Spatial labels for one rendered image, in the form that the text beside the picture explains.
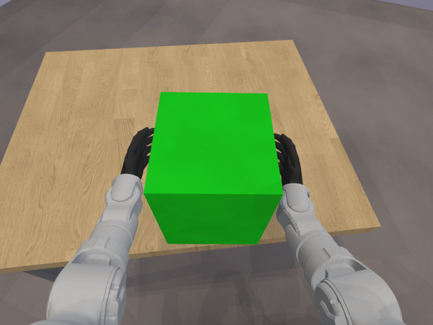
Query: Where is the table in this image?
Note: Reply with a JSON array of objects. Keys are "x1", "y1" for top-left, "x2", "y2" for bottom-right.
[{"x1": 0, "y1": 40, "x2": 381, "y2": 282}]

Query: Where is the robot right upper arm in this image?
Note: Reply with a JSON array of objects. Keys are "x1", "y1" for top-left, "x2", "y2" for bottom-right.
[{"x1": 315, "y1": 269, "x2": 406, "y2": 325}]

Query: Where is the robot left hand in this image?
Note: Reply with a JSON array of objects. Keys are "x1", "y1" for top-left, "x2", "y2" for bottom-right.
[{"x1": 121, "y1": 127, "x2": 154, "y2": 179}]

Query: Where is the right robot forearm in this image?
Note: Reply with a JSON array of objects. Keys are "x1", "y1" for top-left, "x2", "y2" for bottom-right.
[{"x1": 276, "y1": 183, "x2": 403, "y2": 319}]

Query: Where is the carton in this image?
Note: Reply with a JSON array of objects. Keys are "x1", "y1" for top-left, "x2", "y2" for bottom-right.
[{"x1": 143, "y1": 92, "x2": 283, "y2": 244}]

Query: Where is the robot right hand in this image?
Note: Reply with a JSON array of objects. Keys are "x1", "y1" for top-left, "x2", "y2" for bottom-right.
[{"x1": 274, "y1": 133, "x2": 303, "y2": 186}]

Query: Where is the left robot forearm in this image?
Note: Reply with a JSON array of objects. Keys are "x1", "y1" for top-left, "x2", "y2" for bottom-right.
[{"x1": 46, "y1": 174, "x2": 143, "y2": 318}]

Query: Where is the robot left upper arm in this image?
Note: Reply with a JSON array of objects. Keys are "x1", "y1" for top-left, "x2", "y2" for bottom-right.
[{"x1": 29, "y1": 263, "x2": 127, "y2": 325}]

